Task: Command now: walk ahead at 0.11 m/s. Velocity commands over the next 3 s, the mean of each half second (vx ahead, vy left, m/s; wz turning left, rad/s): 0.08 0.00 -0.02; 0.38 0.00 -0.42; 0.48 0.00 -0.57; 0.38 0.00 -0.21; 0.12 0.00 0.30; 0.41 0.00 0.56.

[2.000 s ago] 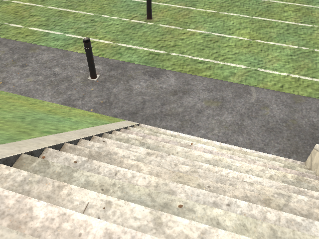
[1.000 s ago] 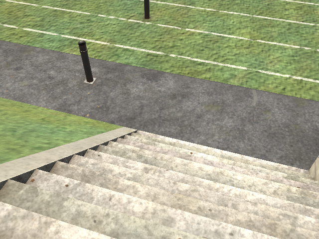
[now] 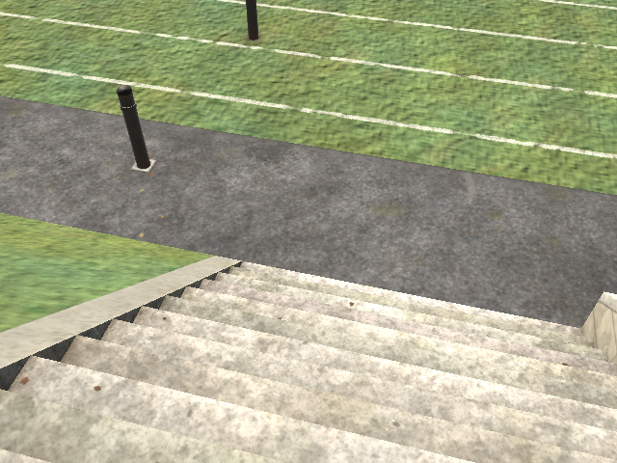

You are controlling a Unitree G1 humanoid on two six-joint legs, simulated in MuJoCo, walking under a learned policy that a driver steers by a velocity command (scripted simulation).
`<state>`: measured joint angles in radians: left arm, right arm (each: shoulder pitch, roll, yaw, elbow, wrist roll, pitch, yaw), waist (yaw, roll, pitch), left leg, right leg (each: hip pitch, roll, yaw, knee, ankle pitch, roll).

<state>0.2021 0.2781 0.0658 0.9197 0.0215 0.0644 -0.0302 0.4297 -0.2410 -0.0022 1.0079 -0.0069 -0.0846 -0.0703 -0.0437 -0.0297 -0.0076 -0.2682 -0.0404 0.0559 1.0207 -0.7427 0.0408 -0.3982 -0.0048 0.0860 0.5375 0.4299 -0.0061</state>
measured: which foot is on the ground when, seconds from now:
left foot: down 0.00-0.08, up 0.10-0.62, down 0.64-1.00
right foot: up 0.00-0.06, down 0.08-0.64, up 0.66-1.00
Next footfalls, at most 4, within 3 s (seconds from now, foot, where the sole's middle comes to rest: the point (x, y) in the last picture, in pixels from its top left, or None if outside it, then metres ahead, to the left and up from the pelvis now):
0.08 right None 0.10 -0.11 -0.90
0.64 left None -0.04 0.19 -0.70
1.22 right None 0.08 -0.11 -0.90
1.64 left None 0.37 -0.05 -1.11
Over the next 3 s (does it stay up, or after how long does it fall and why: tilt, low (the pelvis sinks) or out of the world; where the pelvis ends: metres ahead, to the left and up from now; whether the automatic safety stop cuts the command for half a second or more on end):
stays up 0.63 -0.23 -0.61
